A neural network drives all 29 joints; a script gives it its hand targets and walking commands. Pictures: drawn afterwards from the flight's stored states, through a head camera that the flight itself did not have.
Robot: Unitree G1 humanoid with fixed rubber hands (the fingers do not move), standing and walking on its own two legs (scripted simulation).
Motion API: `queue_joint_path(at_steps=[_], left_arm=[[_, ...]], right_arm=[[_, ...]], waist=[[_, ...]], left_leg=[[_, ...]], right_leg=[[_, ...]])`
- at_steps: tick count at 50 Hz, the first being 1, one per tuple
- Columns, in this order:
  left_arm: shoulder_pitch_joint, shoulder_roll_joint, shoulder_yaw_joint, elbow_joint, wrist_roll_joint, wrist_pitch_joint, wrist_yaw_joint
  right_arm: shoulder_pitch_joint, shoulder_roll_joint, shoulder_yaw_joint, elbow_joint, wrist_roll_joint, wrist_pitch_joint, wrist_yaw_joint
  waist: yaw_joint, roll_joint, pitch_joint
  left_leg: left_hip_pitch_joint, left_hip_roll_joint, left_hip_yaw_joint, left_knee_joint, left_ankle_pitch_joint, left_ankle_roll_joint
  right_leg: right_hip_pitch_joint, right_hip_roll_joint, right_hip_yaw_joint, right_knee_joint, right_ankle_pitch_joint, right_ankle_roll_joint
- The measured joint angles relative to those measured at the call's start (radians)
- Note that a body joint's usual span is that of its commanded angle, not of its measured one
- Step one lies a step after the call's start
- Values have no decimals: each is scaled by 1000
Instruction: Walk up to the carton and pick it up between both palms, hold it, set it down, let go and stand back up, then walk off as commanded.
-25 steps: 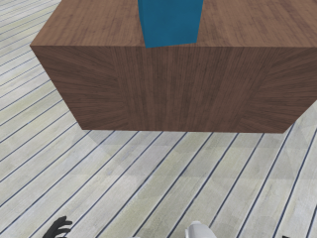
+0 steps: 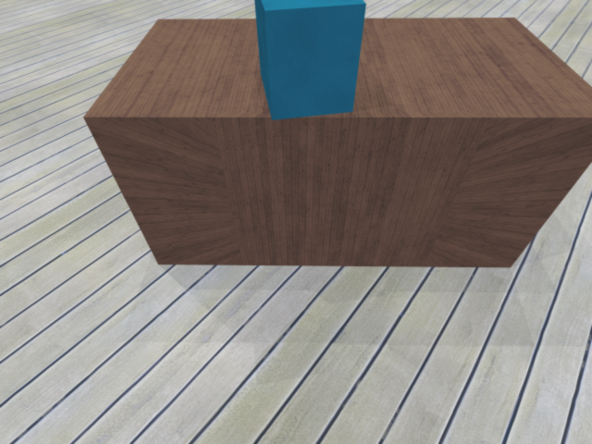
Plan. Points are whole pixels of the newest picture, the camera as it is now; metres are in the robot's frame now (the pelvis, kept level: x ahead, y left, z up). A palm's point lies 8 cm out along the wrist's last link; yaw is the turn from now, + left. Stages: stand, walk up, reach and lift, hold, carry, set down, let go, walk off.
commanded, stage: stand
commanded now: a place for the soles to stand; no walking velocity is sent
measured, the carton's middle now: (303, 45) +1.08 +0.01 +0.07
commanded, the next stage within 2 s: none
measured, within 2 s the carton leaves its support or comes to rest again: neither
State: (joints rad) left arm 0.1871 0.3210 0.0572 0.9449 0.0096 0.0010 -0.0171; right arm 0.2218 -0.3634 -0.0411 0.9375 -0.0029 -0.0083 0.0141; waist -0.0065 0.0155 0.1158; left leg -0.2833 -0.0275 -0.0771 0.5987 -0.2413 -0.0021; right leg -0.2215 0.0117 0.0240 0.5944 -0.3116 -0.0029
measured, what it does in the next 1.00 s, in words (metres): stands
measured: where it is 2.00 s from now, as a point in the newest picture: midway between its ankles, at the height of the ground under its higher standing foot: outside the picture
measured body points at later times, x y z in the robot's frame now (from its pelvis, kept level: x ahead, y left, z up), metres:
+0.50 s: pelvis +0.02 -0.01 +0.02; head +0.04 -0.01 +0.47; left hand +0.13 +0.28 -0.11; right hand +0.12 -0.31 -0.11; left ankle +0.05 +0.12 -0.73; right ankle +0.02 -0.13 -0.73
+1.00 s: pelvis +0.04 -0.01 +0.02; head +0.06 -0.01 +0.47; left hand +0.12 +0.28 -0.11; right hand +0.12 -0.31 -0.11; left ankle +0.05 +0.12 -0.73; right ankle +0.02 -0.13 -0.73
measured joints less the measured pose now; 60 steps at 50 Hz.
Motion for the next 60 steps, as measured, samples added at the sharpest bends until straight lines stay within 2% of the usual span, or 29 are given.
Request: queue_joint_path(at_steps=[6,15,24,33,60], left_arm=[[-33,5,1,15,-4,-14,-1],[-74,16,-4,23,-7,-23,4],[-98,5,-19,110,-3,-27,0],[-103,3,-22,167,-3,-20,4],[-94,4,-31,185,-3,-14,9]], right_arm=[[-22,37,12,15,0,-7,6],[-71,41,17,15,6,-11,3],[-125,19,30,121,-6,-23,3],[-151,8,31,173,-6,-18,-6],[-144,15,43,185,-5,-8,-10]], waist=[[-13,-18,-19],[-15,-10,-15],[0,-3,-38],[6,-9,-43],[5,-6,-48]], left_leg=[[11,1,-6,-56,28,-4],[26,5,-8,-86,35,-12],[101,15,3,-202,72,-14],[136,22,13,-252,85,-15],[155,27,19,-277,84,-17]], right_leg=[[12,-2,-5,-54,37,2],[23,-2,-8,-77,42,2],[94,-1,1,-192,83,2],[127,1,8,-245,101,1],[146,-1,5,-273,103,0]])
